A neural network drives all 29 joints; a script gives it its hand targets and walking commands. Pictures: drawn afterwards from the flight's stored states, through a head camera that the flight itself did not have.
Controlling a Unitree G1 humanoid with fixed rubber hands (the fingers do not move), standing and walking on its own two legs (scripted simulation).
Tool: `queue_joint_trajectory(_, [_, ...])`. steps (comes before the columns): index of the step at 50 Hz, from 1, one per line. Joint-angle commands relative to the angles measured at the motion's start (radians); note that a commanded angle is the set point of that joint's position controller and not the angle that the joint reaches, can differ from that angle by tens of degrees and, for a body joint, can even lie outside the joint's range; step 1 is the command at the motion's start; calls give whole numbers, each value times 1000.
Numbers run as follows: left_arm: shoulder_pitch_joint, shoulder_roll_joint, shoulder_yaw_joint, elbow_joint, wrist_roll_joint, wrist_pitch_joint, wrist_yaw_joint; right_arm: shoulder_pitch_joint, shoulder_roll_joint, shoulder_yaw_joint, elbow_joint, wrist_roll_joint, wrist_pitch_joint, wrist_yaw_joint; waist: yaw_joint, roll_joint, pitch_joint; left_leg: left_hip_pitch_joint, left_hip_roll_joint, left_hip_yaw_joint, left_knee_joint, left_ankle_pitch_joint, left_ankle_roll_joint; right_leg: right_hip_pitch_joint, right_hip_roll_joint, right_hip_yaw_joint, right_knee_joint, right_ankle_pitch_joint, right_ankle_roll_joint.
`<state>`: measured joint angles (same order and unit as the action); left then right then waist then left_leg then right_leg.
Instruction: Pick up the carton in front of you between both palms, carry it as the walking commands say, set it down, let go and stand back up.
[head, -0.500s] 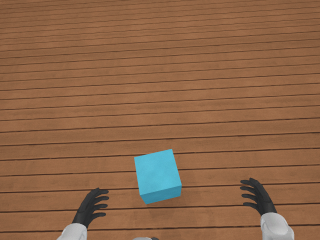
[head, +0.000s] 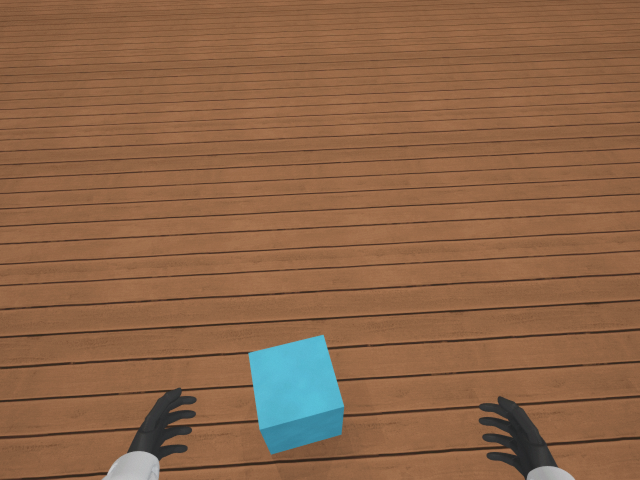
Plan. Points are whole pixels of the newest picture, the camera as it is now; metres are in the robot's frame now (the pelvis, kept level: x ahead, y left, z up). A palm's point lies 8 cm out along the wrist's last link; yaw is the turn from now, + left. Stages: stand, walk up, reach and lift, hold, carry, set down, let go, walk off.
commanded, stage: let go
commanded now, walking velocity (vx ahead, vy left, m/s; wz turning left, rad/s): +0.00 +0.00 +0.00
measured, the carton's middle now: (296, 395) +0.44 +0.11 -0.65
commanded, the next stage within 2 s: stand in 0.06 s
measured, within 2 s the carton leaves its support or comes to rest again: neither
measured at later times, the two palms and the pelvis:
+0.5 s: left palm out of the picture +0.11 +0.30 -0.11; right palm out of the picture +0.15 -0.21 -0.11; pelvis +0.04 +0.03 -0.02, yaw +4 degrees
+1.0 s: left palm out of the picture +0.05 +0.30 -0.13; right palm (504, 479) +0.15 -0.21 -0.12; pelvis +0.04 +0.03 -0.02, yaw +7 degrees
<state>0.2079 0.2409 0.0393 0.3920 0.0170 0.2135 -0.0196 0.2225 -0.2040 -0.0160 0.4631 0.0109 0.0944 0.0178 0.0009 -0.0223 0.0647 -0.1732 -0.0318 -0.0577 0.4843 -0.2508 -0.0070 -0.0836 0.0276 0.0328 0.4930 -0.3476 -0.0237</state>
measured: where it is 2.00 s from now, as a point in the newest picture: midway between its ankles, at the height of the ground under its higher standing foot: outside the picture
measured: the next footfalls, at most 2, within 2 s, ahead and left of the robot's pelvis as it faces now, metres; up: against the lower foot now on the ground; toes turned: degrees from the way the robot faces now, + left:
none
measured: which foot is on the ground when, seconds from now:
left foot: down 0.00-1.00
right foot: down 0.00-1.00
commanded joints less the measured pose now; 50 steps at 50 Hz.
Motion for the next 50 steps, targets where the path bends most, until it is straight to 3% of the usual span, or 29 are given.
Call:
queue_joint_trajectory(1, [-48,95,23,-104,-1,1,8,-29,-96,-34,-85,-4,-5,1,-7,-10,-47,111,-43,49,-25,200,-3,-111,-14,1,-99,354,48])
queue_joint_trajectory(3, [-50,91,19,-109,-1,9,9,-31,-98,-37,-84,-4,-1,6,-8,-1,-43,125,-37,45,-28,197,-5,-123,-7,-8,-103,311,42])
queue_joint_trajectory(4, [11,147,23,37,45,-129,36,139,-172,-46,97,-64,-60,-29,-16,-113,-32,-131,92,-77,-100,-136,-22,-131,-80,-19,-94,-262,45])
queue_joint_trajectory(5, [72,127,18,42,58,-176,48,103,-216,-61,80,-69,-85,-43,14,-46,51,-205,85,-97,-128,-255,-28,-175,-87,45,-100,-334,26])
queue_joint_trajectory(9, [44,137,11,97,37,-264,54,27,-140,-38,113,-42,-153,-17,20,80,-93,-237,54,-131,-93,-111,-2,-109,-111,68,-35,-117,6])
queue_joint_trajectory(15, [83,145,4,151,19,-283,64,92,-149,-30,174,-39,-173,-16,12,54,-177,-158,59,-143,39,301,30,-124,-112,36,31,72,25])
queue_joint_trajectory(18, [123,145,0,176,11,-272,70,127,-151,-24,193,-35,-167,-25,16,39,-191,-150,52,-139,80,394,42,-112,-111,14,67,176,30])
queue_joint_trajectory(23, [156,143,-6,199,4,-250,79,146,-151,-19,202,-31,-151,-37,19,10,-165,-167,42,-140,115,423,54,-106,-113,-11,95,288,30])
queue_joint_trajectory(28, [174,145,-8,217,0,-233,86,142,-148,-16,203,-30,-138,-43,21,9,-153,-168,36,-148,133,442,64,-101,-111,-32,102,319,27])
queue_joint_trajectory(50, [214,150,-4,300,3,-199,82,134,-149,-16,203,-32,-105,-54,22,37,-94,-181,19,-193,107,323,69,-79,-109,-69,31,174,0])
